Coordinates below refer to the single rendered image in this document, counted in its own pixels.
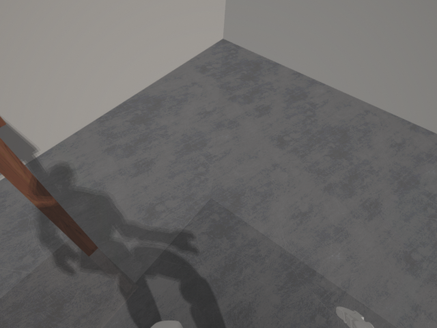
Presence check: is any table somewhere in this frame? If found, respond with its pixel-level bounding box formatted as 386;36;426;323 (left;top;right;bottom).
0;116;98;257

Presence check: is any robot right hand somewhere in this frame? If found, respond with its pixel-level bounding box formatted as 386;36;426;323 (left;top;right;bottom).
336;307;374;328

